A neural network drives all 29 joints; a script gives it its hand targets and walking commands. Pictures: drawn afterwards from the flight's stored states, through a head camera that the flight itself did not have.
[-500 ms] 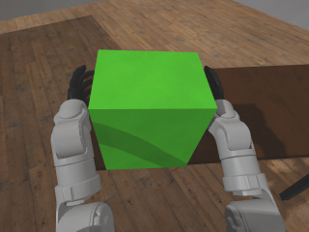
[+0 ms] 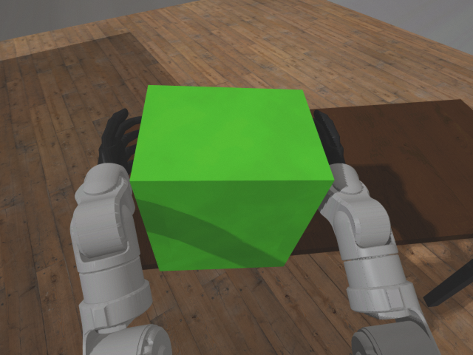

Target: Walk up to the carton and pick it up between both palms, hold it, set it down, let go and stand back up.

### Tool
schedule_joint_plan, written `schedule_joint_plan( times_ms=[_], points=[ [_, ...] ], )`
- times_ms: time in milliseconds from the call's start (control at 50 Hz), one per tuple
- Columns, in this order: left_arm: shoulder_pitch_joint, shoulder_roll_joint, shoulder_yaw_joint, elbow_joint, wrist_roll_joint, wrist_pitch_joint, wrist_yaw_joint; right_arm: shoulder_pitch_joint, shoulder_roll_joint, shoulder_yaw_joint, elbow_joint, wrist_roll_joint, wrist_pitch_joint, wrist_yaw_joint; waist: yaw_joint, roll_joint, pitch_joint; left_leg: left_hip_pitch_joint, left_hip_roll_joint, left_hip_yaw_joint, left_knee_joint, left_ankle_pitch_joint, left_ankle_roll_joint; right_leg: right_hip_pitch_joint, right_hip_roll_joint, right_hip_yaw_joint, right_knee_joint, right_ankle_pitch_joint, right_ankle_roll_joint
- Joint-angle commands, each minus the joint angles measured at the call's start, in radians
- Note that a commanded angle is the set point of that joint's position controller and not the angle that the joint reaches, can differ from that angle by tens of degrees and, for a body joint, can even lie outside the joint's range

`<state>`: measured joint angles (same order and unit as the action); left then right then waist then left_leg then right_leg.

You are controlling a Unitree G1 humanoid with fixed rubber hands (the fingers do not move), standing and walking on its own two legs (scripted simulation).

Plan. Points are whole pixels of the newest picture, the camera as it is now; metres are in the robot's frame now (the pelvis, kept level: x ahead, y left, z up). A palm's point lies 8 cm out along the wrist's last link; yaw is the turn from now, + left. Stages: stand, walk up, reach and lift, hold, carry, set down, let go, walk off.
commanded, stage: reach and lift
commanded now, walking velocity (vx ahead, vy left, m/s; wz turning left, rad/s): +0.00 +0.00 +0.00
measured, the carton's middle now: (225, 188) +0.33 +0.00 +0.12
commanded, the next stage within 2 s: hold in 0.48 s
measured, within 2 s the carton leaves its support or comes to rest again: neither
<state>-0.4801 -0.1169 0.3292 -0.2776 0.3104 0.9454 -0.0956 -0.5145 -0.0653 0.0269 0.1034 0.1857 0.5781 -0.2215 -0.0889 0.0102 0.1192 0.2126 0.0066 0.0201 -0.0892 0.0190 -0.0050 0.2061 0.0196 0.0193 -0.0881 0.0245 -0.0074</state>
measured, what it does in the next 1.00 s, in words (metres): stands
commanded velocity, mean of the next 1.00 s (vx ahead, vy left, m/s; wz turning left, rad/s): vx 0.00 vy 0.00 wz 0.00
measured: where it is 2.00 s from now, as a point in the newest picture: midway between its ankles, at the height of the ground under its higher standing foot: outside the picture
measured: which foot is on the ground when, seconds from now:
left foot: down 0.00-1.00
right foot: down 0.00-1.00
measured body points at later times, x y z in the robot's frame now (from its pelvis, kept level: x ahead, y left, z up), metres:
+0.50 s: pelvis -0.01 +0.00 +0.00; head -0.02 -0.01 +0.45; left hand +0.36 +0.16 +0.19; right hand +0.37 -0.16 +0.17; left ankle +0.00 +0.12 -0.76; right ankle +0.00 -0.11 -0.76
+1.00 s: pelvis +0.00 +0.00 +0.00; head -0.01 +0.00 +0.45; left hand +0.36 +0.15 +0.19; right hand +0.36 -0.16 +0.17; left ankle +0.00 +0.12 -0.75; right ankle +0.00 -0.11 -0.75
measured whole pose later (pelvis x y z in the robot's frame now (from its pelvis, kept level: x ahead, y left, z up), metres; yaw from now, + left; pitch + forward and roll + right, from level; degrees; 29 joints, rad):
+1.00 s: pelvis +0.00 +0.00 +0.00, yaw +0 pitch -7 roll +0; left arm -0.52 -0.11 0.33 -0.20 0.31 0.90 -0.08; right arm -0.57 -0.06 0.00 0.17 0.15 0.54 -0.20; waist -0.09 0.01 0.09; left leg 0.18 0.00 0.03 -0.09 0.03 0.00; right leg 0.17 0.02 0.02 -0.09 0.03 -0.01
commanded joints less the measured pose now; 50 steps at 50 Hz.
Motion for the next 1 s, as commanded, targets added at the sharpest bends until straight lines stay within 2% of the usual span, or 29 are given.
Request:
schedule_joint_plan(
  times_ms=[0,40,60,120,160,240,280,320,420,460,480,500,540,560,600,620,640,680,700,720,740,780,840,860,880,900,920,940,980],
  points=[
    [-0.465,-0.269,-0.37,-0.064,-0.169,-0.049,-0.135,-0.576,0.319,0.255,-0.227,0.08,-0.074,0.081,0.021,-0.022,-0.395,0.008,-0.011,0.028,-0.018,0.194,0.003,0.103,0.007,-0.006,0.069,0.216,0.079],
    [-0.493,-0.293,-0.382,-0.043,-0.172,-0.069,-0.12,-0.607,0.312,0.259,-0.227,0.07,-0.087,0.086,0.021,0.001,-0.416,0.018,-0.009,0.021,-0.004,0.199,-0.003,0.08,0.007,-0.007,0.073,0.203,0.079],
    [-0.49,-0.298,-0.37,-0.027,-0.162,-0.07,-0.113,-0.605,0.316,0.252,-0.223,0.061,-0.086,0.091,0.023,-0.02,-0.424,0.037,-0.008,0.022,-0.008,0.163,0.003,0.065,0.011,-0.011,0.062,0.159,0.077],
    [-0.502,-0.255,-0.304,0.096,-0.119,-0.074,-0.107,-0.588,0.288,0.169,-0.072,0.002,-0.086,0.107,0.029,-0.033,-0.322,-0.002,-0.011,0.036,-0.008,0.033,0.006,-0.025,0.011,-0.016,0.043,0.015,0.067],
    [-0.504,-0.254,-0.272,0.132,-0.108,-0.084,-0.111,-0.556,0.284,0.127,-0.003,-0.024,-0.084,0.117,0.018,-0.032,-0.291,0.003,-0.011,0.038,-0.005,0.009,0.008,-0.057,0.014,-0.014,0.026,-0.043,0.071],
    [-0.517,-0.302,-0.307,0.059,-0.13,-0.105,-0.11,-0.576,0.339,0.198,-0.053,0.008,-0.106,0.111,0.015,0.002,-0.432,0.042,-0.014,0.028,0.009,0.192,0.003,0.046,0.015,-0.012,0.053,0.196,0.065],
    [-0.524,-0.324,-0.359,-0.008,-0.159,-0.109,-0.101,-0.614,0.371,0.262,-0.157,0.042,-0.113,0.107,0.026,-0.012,-0.553,0.055,-0.022,0.02,0.029,0.275,0.001,0.105,0.016,-0.01,0.08,0.292,0.067],
    [-0.498,-0.292,-0.345,0.05,-0.137,-0.096,-0.102,-0.581,0.343,0.246,-0.09,0.027,-0.104,0.107,0.013,0.004,-0.495,0.051,-0.026,0.025,0.018,0.256,-0.007,0.077,0.019,-0.008,0.077,0.278,0.074],
    [-0.53,-0.274,-0.334,0.067,-0.148,-0.096,-0.108,-0.596,0.33,0.223,-0.088,0.023,-0.095,0.106,0.015,-0.019,-0.377,-0.011,-0.017,0.026,0.013,0.141,0.004,0.022,0.025,-0.02,0.062,0.15,0.075],
    [-0.518,-0.279,-0.316,0.072,-0.128,-0.09,-0.112,-0.569,0.32,0.199,-0.048,0.008,-0.091,0.102,0.005,0.003,-0.345,-0.018,-0.024,0.032,0.018,0.14,-0.007,0.026,0.021,-0.013,0.055,0.144,0.064],
    [-0.524,-0.269,-0.3,0.084,-0.127,-0.091,-0.113,-0.592,0.326,0.201,-0.055,0.007,-0.093,0.104,0.018,-0.015,-0.347,-0.022,-0.02,0.024,0.015,0.135,-0.005,0.033,0.019,-0.011,0.06,0.14,0.062],
    [-0.519,-0.257,-0.302,0.076,-0.128,-0.093,-0.114,-0.606,0.339,0.218,-0.075,0.019,-0.097,0.106,0.025,-0.028,-0.39,-0.001,-0.022,0.03,0.013,0.132,0.007,0.044,0.016,-0.007,0.063,0.155,0.068],
    [-0.521,-0.293,-0.338,0.035,-0.151,-0.097,-0.112,-0.615,0.355,0.235,-0.131,0.024,-0.101,0.105,0.01,-0.024,-0.428,0.014,-0.018,0.022,0.013,0.186,0.004,0.066,0.015,-0.014,0.069,0.219,0.07],
    [-0.504,-0.302,-0.359,0.037,-0.152,-0.095,-0.112,-0.59,0.344,0.233,-0.115,0.03,-0.096,0.101,0.002,0.008,-0.442,0.023,-0.024,0.02,0.016,0.21,-0.013,0.069,0.018,-0.011,0.077,0.233,0.067],
    [-0.522,-0.286,-0.373,0.015,-0.16,-0.094,-0.111,-0.583,0.343,0.238,-0.118,0.033,-0.097,0.097,-0.004,0.015,-0.475,0.052,-0.024,0.022,0.025,0.227,-0.007,0.053,0.021,-0.013,0.07,0.248,0.066],
    [-0.526,-0.288,-0.379,-0.001,-0.168,-0.095,-0.111,-0.562,0.332,0.235,-0.103,0.025,-0.096,0.097,-0.007,0.017,-0.469,0.059,-0.023,0.017,0.032,0.233,-0.018,0.038,0.025,-0.012,0.067,0.222,0.061],
    [-0.518,-0.284,-0.358,0.023,-0.16,-0.093,-0.108,-0.567,0.326,0.238,-0.113,0.028,-0.098,0.101,0.012,0.01,-0.466,0.061,-0.017,0.019,0.03,0.242,-0.016,0.032,0.027,-0.023,0.068,0.216,0.066],
    [-0.475,-0.286,-0.339,0.035,-0.146,-0.085,-0.113,-0.544,0.301,0.219,-0.103,0.019,-0.092,0.101,0.003,-0.016,-0.401,0.043,-0.018,0.017,0.035,0.243,-0.021,0.029,0.026,-0.022,0.058,0.209,0.064],
    [-0.481,-0.272,-0.333,0.061,-0.139,-0.084,-0.115,-0.555,0.305,0.214,-0.091,0.015,-0.093,0.099,0.007,-0.003,-0.394,0.038,-0.017,0.021,0.033,0.226,-0.015,0.024,0.025,-0.023,0.058,0.203,0.069],
    [-0.487,-0.288,-0.348,0.043,-0.143,-0.086,-0.116,-0.556,0.31,0.203,-0.102,0.014,-0.094,0.1,-0.006,0.001,-0.401,0.034,-0.018,0.021,0.033,0.217,-0.013,0.021,0.022,-0.01,0.055,0.194,0.065],
    [-0.508,-0.271,-0.333,0.043,-0.139,-0.084,-0.114,-0.573,0.312,0.201,-0.087,0.014,-0.095,0.103,0.008,-0.002,-0.402,0.027,-0.013,0.022,0.015,0.184,-0.01,0.025,0.026,-0.018,0.05,0.158,0.066],
    [-0.494,-0.293,-0.344,0.001,-0.155,-0.088,-0.11,-0.559,0.333,0.234,-0.125,0.037,-0.1,0.108,0.021,-0.005,-0.427,0.05,-0.012,0.016,0.025,0.235,-0.011,0.048,0.024,-0.019,0.056,0.21,0.06],
    [-0.482,-0.3,-0.373,-0.036,-0.154,-0.078,-0.103,-0.563,0.334,0.264,-0.175,0.049,-0.101,0.098,0.01,0.003,-0.475,0.076,-0.026,0.017,0.041,0.318,-0.02,0.076,0.028,-0.008,0.073,0.312,0.064],
    [-0.467,-0.292,-0.378,-0.022,-0.152,-0.073,-0.104,-0.563,0.32,0.262,-0.175,0.044,-0.098,0.095,0.0,-0.007,-0.462,0.083,-0.023,0.016,0.038,0.307,-0.025,0.08,0.032,-0.016,0.068,0.291,0.066],
    [-0.478,-0.272,-0.372,-0.02,-0.154,-0.073,-0.106,-0.564,0.309,0.257,-0.165,0.038,-0.095,0.098,0.007,0.001,-0.442,0.072,-0.025,0.018,0.034,0.281,-0.025,0.069,0.028,-0.016,0.064,0.266,0.068],
    [-0.443,-0.281,-0.367,0.012,-0.15,-0.064,-0.11,-0.542,0.292,0.241,-0.151,0.032,-0.09,0.093,-0.009,-0.01,-0.405,0.064,-0.024,0.02,0.032,0.264,-0.019,0.055,0.027,-0.011,0.059,0.255,0.068],
    [-0.455,-0.253,-0.365,0.012,-0.143,-0.061,-0.116,-0.53,0.303,0.234,-0.123,0.03,-0.086,0.09,0.001,-0.01,-0.393,0.061,-0.024,0.022,0.027,0.227,-0.018,0.055,0.026,-0.011,0.047,0.216,0.067],
    [-0.469,-0.247,-0.363,0.027,-0.143,-0.057,-0.12,-0.537,0.293,0.208,-0.096,0.022,-0.083,0.091,-0.015,0.01,-0.355,0.044,-0.028,0.025,0.021,0.194,-0.023,0.034,0.026,-0.017,0.047,0.189,0.067],
    [-0.474,-0.257,-0.348,0.014,-0.145,-0.063,-0.12,-0.532,0.313,0.218,-0.125,0.038,-0.085,0.091,0.007,0.002,-0.366,0.03,-0.024,0.021,0.018,0.2,-0.01,0.047,0.02,-0.007,0.057,0.217,0.066]
  ],
)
